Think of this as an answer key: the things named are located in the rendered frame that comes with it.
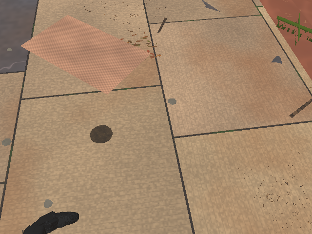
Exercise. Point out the robot left hand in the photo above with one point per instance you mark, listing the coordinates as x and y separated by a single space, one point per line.
50 222

